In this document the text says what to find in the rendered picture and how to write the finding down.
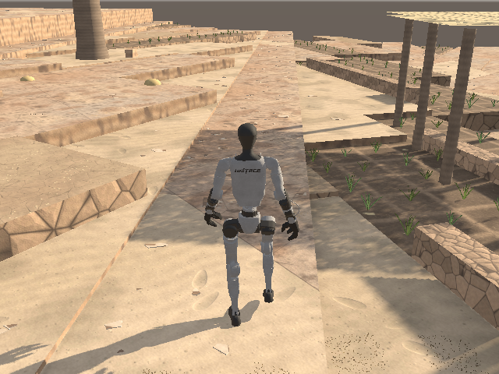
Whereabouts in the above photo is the left robot forearm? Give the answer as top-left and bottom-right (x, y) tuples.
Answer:
(205, 188), (218, 214)

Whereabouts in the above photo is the robot right upper arm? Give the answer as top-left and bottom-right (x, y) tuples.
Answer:
(264, 157), (286, 201)

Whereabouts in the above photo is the left robot hand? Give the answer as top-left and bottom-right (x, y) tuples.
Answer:
(204, 211), (222, 227)

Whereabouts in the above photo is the robot left upper arm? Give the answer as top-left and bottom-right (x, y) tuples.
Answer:
(211, 157), (232, 200)

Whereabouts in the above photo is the right robot forearm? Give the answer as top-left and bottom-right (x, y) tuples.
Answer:
(279, 189), (296, 224)

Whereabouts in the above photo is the right robot hand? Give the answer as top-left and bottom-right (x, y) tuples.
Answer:
(281, 220), (299, 241)

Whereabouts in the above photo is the left robot shin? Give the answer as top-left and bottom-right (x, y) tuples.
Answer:
(226, 264), (239, 316)

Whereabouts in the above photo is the right robot thigh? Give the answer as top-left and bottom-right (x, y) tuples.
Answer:
(260, 216), (276, 255)

